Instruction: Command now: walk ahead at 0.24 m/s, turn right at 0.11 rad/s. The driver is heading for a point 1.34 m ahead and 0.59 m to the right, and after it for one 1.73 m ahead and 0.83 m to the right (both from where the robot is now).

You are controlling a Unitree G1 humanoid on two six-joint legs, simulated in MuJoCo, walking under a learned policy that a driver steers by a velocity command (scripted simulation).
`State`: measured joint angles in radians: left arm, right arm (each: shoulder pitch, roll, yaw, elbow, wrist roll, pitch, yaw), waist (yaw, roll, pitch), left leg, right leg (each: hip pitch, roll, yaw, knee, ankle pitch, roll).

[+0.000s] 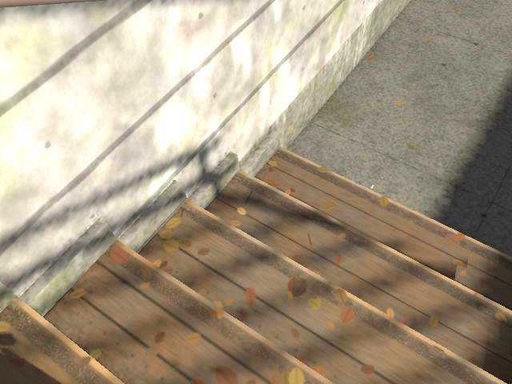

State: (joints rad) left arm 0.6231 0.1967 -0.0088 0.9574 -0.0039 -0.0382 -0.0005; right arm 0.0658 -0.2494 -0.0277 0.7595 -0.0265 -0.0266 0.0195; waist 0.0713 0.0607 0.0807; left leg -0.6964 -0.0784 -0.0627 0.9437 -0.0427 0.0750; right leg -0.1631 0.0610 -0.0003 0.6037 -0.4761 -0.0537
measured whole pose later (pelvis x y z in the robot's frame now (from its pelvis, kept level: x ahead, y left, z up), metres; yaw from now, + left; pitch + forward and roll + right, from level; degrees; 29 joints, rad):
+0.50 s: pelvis +0.24 -0.09 -0.15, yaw -19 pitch -1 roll +1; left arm 0.37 0.33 0.08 0.74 0.02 0.00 -0.01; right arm 0.13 -0.30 -0.06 0.79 -0.07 -0.03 -0.07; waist 0.09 0.00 0.05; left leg -0.56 0.03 0.02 1.77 -0.72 0.01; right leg -0.32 0.11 0.04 0.64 -0.21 -0.09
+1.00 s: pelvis +0.36 -0.05 -0.18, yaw -37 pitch +0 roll -1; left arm 0.18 0.28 0.07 0.72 0.02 0.03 0.04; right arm 0.37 -0.24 -0.03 0.82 -0.02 -0.04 0.02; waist -0.03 -0.03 -0.03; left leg -0.37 -0.05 -0.03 0.84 -0.48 0.04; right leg -0.55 0.21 0.21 1.25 -0.49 -0.08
